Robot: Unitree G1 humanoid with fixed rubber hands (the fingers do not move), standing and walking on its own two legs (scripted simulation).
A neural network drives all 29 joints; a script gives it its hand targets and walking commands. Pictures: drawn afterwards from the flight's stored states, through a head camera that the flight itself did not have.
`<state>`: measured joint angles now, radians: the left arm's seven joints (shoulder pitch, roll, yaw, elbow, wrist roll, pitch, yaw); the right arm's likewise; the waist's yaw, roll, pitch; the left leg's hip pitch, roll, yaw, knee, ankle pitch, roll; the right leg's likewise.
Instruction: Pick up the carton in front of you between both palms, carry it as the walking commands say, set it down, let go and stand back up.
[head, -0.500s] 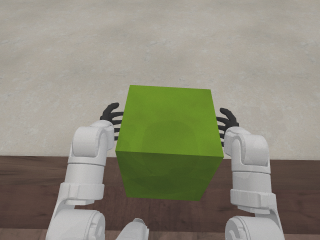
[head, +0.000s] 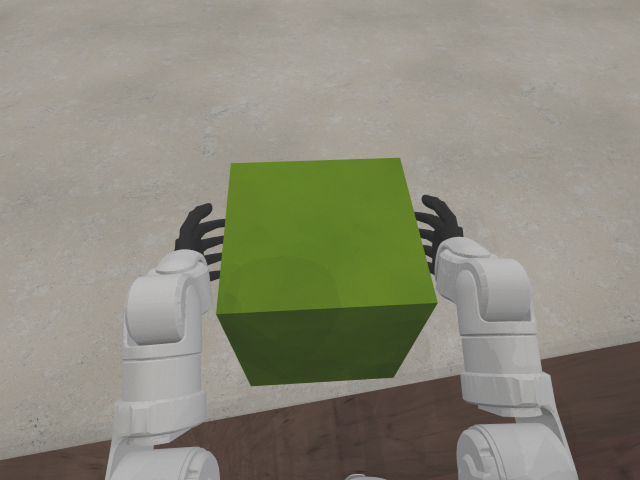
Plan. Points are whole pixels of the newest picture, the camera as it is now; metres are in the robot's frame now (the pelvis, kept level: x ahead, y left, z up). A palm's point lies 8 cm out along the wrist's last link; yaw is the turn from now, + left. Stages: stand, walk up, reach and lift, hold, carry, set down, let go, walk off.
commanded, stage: carry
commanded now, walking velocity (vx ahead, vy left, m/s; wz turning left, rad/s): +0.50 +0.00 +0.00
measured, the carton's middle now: (319, 280) +0.36 -0.03 +0.04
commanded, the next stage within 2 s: none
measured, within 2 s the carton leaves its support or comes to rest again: neither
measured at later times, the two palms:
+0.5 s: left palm (210, 158) +0.71 +0.16 -0.01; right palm (358, 159) +0.70 -0.14 -0.01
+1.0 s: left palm (237, 122) +1.08 +0.14 -0.16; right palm (339, 117) +1.09 -0.16 -0.15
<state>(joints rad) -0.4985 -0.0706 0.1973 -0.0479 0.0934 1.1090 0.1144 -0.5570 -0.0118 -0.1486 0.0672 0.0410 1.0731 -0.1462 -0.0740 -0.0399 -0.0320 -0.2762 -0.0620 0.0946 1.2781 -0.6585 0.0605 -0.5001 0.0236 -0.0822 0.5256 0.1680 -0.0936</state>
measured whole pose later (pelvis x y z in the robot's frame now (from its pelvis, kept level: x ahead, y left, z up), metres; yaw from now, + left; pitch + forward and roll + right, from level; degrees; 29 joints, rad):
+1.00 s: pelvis +0.73 -0.02 -0.24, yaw -1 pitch +5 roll +0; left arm -0.54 -0.04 0.19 0.04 0.06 1.13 0.14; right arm -0.59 -0.01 -0.16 0.12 0.02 1.10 -0.15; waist 0.02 0.00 -0.01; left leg -0.56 -0.02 -0.04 1.48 -0.51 0.03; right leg -0.50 0.08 -0.09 0.62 -0.22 -0.13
